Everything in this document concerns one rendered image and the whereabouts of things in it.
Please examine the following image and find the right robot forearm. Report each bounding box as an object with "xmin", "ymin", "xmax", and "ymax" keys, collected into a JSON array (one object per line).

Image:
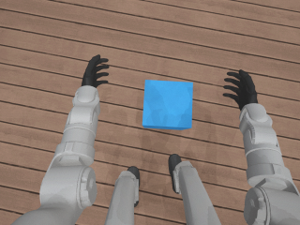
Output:
[{"xmin": 239, "ymin": 103, "xmax": 300, "ymax": 197}]

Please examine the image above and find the robot right foot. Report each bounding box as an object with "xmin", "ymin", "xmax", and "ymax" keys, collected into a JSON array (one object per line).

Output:
[{"xmin": 168, "ymin": 154, "xmax": 182, "ymax": 194}]

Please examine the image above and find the robot right hand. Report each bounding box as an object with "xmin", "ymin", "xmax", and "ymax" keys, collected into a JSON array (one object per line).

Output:
[{"xmin": 223, "ymin": 69, "xmax": 258, "ymax": 111}]

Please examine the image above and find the carton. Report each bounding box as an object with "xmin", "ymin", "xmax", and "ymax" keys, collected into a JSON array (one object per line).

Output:
[{"xmin": 142, "ymin": 80, "xmax": 193, "ymax": 130}]

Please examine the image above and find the robot left hand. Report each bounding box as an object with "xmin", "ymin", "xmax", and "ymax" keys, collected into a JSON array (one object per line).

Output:
[{"xmin": 81, "ymin": 54, "xmax": 109, "ymax": 88}]

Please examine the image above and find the left robot shin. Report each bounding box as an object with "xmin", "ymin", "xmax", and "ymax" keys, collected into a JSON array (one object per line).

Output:
[{"xmin": 114, "ymin": 171, "xmax": 135, "ymax": 184}]

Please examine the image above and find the left robot forearm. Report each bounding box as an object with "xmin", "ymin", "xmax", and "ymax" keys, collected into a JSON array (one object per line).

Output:
[{"xmin": 39, "ymin": 85, "xmax": 100, "ymax": 204}]

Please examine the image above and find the left robot upper arm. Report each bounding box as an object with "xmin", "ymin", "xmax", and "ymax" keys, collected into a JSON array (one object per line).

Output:
[{"xmin": 11, "ymin": 165, "xmax": 98, "ymax": 225}]

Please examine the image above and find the right robot upper arm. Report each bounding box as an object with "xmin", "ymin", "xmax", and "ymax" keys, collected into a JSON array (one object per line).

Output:
[{"xmin": 243, "ymin": 186, "xmax": 300, "ymax": 225}]

